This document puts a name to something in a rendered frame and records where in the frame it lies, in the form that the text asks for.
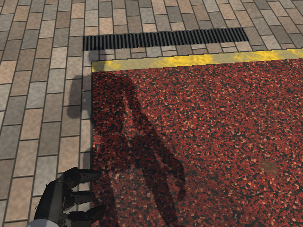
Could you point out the robot left hand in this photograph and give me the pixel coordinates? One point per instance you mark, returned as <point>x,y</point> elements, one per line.
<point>59,197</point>

